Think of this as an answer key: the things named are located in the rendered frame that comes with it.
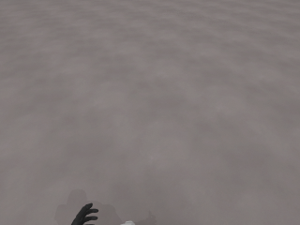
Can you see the left robot hand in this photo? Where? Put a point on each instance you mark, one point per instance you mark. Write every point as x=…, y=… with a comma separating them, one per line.
x=81, y=217

